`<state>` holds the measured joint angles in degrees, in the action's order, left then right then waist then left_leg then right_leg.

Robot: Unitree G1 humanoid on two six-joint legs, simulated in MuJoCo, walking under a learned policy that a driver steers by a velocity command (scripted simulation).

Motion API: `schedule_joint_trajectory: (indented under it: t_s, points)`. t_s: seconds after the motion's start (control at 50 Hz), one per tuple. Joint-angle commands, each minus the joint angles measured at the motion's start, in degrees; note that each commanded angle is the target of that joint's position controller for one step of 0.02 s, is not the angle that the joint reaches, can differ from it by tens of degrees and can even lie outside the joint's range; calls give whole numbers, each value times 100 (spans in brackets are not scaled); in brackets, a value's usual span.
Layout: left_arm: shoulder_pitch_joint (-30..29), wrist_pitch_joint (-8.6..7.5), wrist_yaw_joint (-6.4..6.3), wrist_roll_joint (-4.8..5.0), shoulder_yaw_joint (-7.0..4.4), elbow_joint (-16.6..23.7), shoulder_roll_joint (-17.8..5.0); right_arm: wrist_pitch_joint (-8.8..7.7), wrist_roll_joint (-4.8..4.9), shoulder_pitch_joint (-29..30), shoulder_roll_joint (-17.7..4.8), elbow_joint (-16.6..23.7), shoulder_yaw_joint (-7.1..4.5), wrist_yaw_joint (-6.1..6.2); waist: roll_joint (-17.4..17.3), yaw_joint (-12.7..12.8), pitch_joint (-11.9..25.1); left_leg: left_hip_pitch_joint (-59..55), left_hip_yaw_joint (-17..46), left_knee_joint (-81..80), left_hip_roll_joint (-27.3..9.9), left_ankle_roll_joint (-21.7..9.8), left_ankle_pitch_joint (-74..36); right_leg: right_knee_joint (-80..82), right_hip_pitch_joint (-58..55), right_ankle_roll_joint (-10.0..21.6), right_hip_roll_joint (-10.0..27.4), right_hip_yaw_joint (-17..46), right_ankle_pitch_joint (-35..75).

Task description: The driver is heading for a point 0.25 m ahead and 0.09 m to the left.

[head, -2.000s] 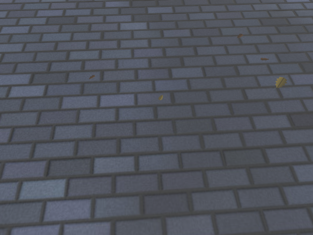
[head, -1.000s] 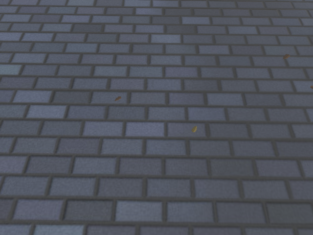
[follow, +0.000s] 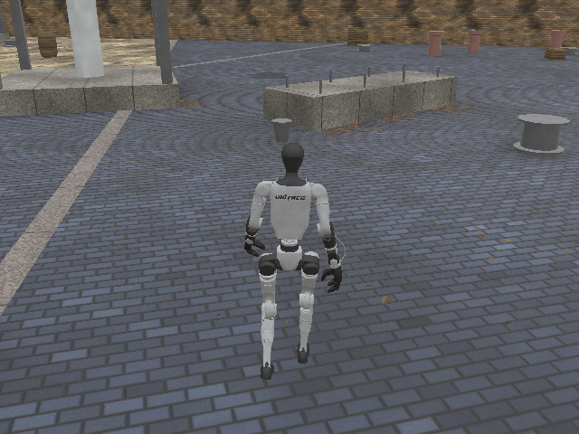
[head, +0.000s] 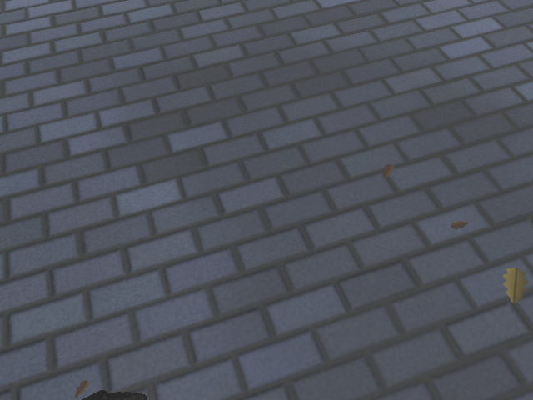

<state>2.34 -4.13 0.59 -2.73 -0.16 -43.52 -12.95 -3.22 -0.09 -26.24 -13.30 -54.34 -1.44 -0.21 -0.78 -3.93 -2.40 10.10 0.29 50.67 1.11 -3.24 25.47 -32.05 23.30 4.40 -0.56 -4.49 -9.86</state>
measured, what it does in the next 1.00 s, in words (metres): walks ahead: left foot, then right foot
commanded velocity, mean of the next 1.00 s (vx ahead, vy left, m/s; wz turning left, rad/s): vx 0.14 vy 0.00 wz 0.08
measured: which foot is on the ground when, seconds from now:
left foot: up 0.00-0.36, down 0.38-1.00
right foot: down 0.00-0.40, up 0.42-0.66, down 0.68-1.00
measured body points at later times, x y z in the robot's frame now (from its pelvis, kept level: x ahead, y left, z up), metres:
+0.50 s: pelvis +0.16 +0.02 +0.01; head +0.19 +0.03 +0.45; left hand +0.15 +0.25 -0.15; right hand +0.29 -0.20 -0.13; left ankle +0.23 +0.10 -0.73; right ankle +0.09 -0.09 -0.69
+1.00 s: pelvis +0.18 +0.00 +0.02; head +0.18 -0.01 +0.47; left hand +0.15 +0.21 -0.14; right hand +0.20 -0.23 -0.14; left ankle +0.23 +0.10 -0.73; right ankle +0.17 -0.11 -0.73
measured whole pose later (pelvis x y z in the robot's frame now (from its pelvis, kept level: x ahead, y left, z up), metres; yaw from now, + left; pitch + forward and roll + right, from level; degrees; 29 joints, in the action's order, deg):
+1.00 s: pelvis +0.18 +0.00 +0.02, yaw +5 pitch -2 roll +0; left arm 17.8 -0.6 -2.4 -0.6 -0.1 -64.2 -8.0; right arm 0.2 -0.6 -16.3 -9.6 -63.9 -0.6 1.6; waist -0.5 -0.9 -0.9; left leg 13.7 -2.0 21.9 0.6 -1.7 6.5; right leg -22.8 7.1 1.6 -1.6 -1.0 -14.1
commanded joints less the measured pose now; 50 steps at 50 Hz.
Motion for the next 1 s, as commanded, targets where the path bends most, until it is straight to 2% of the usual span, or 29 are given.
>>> schedule_joint_trajectory:
  t_s: [0.02, 0.04, 0.06, 0.08, 0.12, 0.16, 0.22, 0.3, 0.34, 0.36, 0.38, 0.4, 0.42, 0.44, 0.46, 0.48, 0.5, 0.52, 0.56, 0.6, 0.64, 0.66, 0.68, 0.7, 0.72, 0.76, 0.8, 0.84, 1.0]
  points:
    - [1330, 9, -64, 123, -291, -186, -756, -35, -23, 214, -691, 470, -200, 7, 524, 685, 439, 2628, 329, 1675, -424, -163, -449, 1944, -2447, 817, 2048, 2515, -707]
    - [1188, -43, -64, 115, -253, -204, -585, 16, -51, 274, -614, 428, -213, -20, 566, 555, 200, 2426, 305, 1485, -529, -136, -650, 2112, -2033, 613, 1799, 1979, -304]
    - [1153, -91, -84, 143, -208, -277, -450, 92, -136, 210, -540, 380, -218, -53, 559, 401, 14, 2162, 297, 1358, -548, -67, -752, 2187, -1657, 473, 1576, 1520, 548]
    - [1199, -154, -87, 144, -210, -337, -478, 155, -165, 90, -410, 347, -209, -70, 628, 296, 56, 1928, 251, 1341, -477, 2, -734, 2107, -1498, 533, 1597, 1263, 1678]
    - [1355, -260, -74, 192, -224, -488, -512, 226, -177, 73, -274, 322, -221, -69, 458, 144, 145, 1892, 209, 1228, -333, 104, -823, 1906, -1544, 618, 1533, 747, 3561]
    - [1414, -267, -87, 198, -223, -602, -544, 248, -187, 326, -213, 384, -220, -71, 527, 120, 149, 2003, 133, 805, -277, 175, -1182, 1853, -1573, 601, 1415, 356, 4151]
    - [1441, -189, -108, 199, -180, -770, -488, 235, -161, 932, -56, 530, -118, -81, 706, 218, 111, 1641, -160, -466, -217, 218, -1819, 1793, -1416, 491, 1105, -136, 4217]
    - [1822, -101, -141, 202, -199, -1089, -605, 200, -159, 1314, -108, 553, -53, -2, 694, 410, 257, 1169, -344, -1366, -106, 104, -2019, 1420, -1797, 508, 1245, -24, 4302]
    - [1822, -42, -173, 210, -212, -1191, -629, 147, -171, 1222, -194, 482, -64, 44, 673, 355, 235, 934, -313, -1785, -85, -43, -1893, 1062, -1938, 461, 1332, 134, 4082]
    - [1771, -8, -193, 235, -213, -1233, -618, 94, -197, 992, -216, 371, -74, 70, 540, 216, 267, 563, -312, -2305, -54, -123, -2175, 687, -1915, 356, 1247, 128, 3797]
    - [1903, 10, -199, 236, -212, -1290, -600, 4, -240, 702, -380, 245, -111, 100, 186, 111, 433, -62, -101, -2844, -218, -191, -3280, 131, -1764, 159, 1012, 70, 3098]
    - [2220, -3, -219, 229, -152, -1210, -402, -72, -291, 296, -852, 161, -209, 132, -477, 176, 973, -1164, 701, -2361, -1240, -406, -6184, -681, -1155, -56, 696, -136, 1208]
    - [2912, 113, -211, 406, -42, -1426, 68, -12, -160, 172, -824, 96, -192, 156, -1218, 238, 1682, -1779, 1785, -2327, -2297, -1481, -7524, -1677, -636, -189, 13, -73, -2053]
    - [2559, 271, -234, 331, -143, -1475, -315, 46, -2, 277, -619, 113, -138, 145, -749, 131, 1545, -1357, 1919, -2655, -2300, -1664, -6462, -2089, -483, -214, -26, 349, -2943]
    - [2146, 340, -225, 229, -194, -1378, -385, 87, -12, 655, -593, 146, -112, 169, -628, 211, 973, -814, 1754, -2974, -2089, -1573, -5443, -2311, -288, -243, -9, 481, -2867]
    - [1898, 390, -219, 164, -188, -1374, -286, 130, -66, 997, -461, 177, -55, 207, -400, 336, 627, -337, 1558, -3242, -1877, -1373, -4593, -2202, -299, -282, 82, 575, -2548]
    - [1861, 441, -221, 145, -177, -1406, -202, 165, -85, 1320, -355, 212, -16, 253, -407, 506, 376, 159, 1270, -3467, -1656, -1144, -4008, -1858, -507, -335, 166, 602, -2242]
    - [1956, 485, -229, 127, -154, -1489, -95, 183, -103, 1470, -294, 193, 10, 275, -501, 606, 303, 441, 1024, -3553, -1436, -938, -3689, -1514, -788, -381, 172, 564, -1989]
    - [2119, 544, -271, 160, -131, -1666, -3, 192, -130, 1429, -310, 93, 2, 265, -496, 598, 423, 457, 885, -3561, -1277, -840, -3235, -1038, -1081, -428, 64, 429, -1746]
    - [2088, 581, -296, 191, -122, -1755, 31, 214, -96, 1426, -366, 2, -15, 250, -482, 575, 492, 539, 904, -3617, -1231, -768, -2344, -533, -1307, -415, 52, 384, -1350]
    - [2125, 587, -302, 166, -94, -1865, 107, 285, -40, 1567, -410, -55, -38, 234, -460, 656, 360, 931, 868, -3660, -1069, -546, -911, 299, -1737, -354, 34, 290, -574]
    - [2064, 574, -301, 124, -91, -1871, 44, 323, -24, 1512, -389, -101, -48, 219, -361, 623, 172, 1202, 902, -3747, -991, -325, -166, 696, -1861, -298, 119, 417, -294]
    - [2006, 534, -303, 64, -96, -1827, -94, 351, -21, 1426, -345, -141, -54, 202, -233, 552, -21, 1389, 908, -3745, -893, -92, 228, 1041, -1834, -229, 418, 780, -388]
    - [1827, 502, -297, 104, -115, -1799, -260, 391, 27, 1323, -286, -154, -72, 180, 170, 368, -341, 1206, 645, -3717, -585, 44, 35, 1242, -1096, -138, 581, 1075, -1085]
    - [1720, 456, -287, 157, -90, -1822, -165, 401, 16, 1323, -220, -221, -58, 163, 441, 339, -443, 609, 491, -3463, -476, 81, -541, 1530, -495, -125, 652, 1211, -1501]
    - [1551, 352, -298, 195, -71, -1829, -113, 372, -36, 1107, -121, -380, -43, 148, 581, 200, -285, -123, 401, -3125, -454, 68, -1341, 1837, -216, -179, 696, 1273, -1426]
    - [1555, 297, -318, 215, -75, -1842, -114, 327, -74, 1011, -144, -502, -41, 142, 428, 197, -162, -215, 430, -3115, -508, 48, -1580, 1805, -433, -179, 659, 1205, -1073]
    - [1674, 298, -318, 218, -74, -1892, -68, 299, -63, 991, -104, -598, -17, 153, 269, 255, -145, -76, 445, -3176, -534, 59, -1567, 1719, -677, -147, 615, 1132, -845]
    - [1931, 325, -315, 215, -59, -2027, 29, 294, -54, 821, -13, -886, 48, 204, 77, 347, -200, 60, 452, -3243, -566, 111, -1596, 1616, -898, -91, 565, 1038, -591]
